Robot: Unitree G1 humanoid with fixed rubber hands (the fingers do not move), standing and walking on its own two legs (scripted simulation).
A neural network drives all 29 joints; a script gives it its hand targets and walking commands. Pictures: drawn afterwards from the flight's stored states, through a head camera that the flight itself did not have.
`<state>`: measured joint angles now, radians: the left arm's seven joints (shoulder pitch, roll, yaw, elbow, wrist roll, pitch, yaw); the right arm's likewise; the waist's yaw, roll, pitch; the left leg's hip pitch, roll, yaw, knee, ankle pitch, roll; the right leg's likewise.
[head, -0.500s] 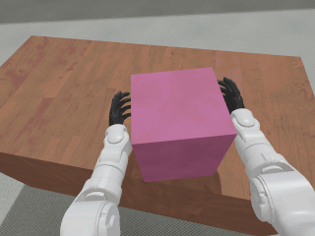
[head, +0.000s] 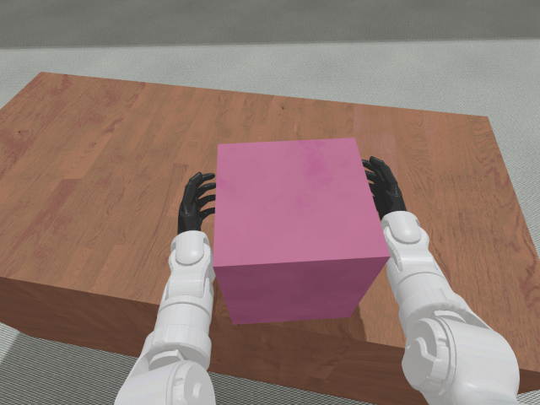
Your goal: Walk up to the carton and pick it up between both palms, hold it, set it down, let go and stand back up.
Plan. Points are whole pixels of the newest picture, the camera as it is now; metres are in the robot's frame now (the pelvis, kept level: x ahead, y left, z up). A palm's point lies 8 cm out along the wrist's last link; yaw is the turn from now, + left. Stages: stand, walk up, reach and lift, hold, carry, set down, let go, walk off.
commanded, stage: reach and lift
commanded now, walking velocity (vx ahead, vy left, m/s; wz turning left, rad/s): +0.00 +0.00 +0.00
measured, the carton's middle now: (289, 238) +0.40 +0.04 -0.01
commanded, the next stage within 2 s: none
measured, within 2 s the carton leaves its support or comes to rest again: leaves its support in 1.74 s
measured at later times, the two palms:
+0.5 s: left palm (192, 225) +0.37 +0.19 +0.04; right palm (385, 206) +0.44 -0.10 +0.05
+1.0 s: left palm (192, 226) +0.37 +0.19 +0.04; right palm (385, 206) +0.44 -0.10 +0.05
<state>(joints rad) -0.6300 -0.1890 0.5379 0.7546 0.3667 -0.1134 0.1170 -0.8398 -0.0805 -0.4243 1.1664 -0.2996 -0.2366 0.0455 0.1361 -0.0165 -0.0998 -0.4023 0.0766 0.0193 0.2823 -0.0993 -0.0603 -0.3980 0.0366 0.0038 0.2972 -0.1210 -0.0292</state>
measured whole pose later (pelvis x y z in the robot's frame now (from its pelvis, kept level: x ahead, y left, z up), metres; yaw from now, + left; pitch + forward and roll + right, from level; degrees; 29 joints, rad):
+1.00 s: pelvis +0.00 +0.00 +0.00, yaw +1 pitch +13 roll +0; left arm -0.63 -0.19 0.51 0.73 0.33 -0.09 0.12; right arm -0.84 -0.09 -0.37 1.19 -0.23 -0.30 0.02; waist 0.14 -0.02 -0.07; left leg -0.40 0.09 0.08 0.27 -0.09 -0.05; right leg -0.39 0.03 -0.03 0.29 -0.12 -0.04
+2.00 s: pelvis -0.01 +0.00 +0.00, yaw +4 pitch +6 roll -1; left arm -0.58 -0.08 0.30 0.56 0.21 0.15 0.14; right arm -0.73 -0.08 -0.11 0.95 0.01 -0.10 -0.09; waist 0.04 -0.04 -0.08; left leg -0.33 0.07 0.02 0.33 -0.11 -0.04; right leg -0.26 0.02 -0.09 0.27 -0.12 -0.02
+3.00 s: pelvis -0.02 +0.03 +0.00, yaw +5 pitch -5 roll -1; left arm -0.62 -0.02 0.28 0.27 0.23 0.58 0.03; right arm -0.70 -0.07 -0.03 0.66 0.20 0.25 -0.20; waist -0.07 -0.07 0.01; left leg -0.12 0.03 0.01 0.35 -0.15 -0.01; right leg -0.05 -0.02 -0.07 0.29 -0.16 0.01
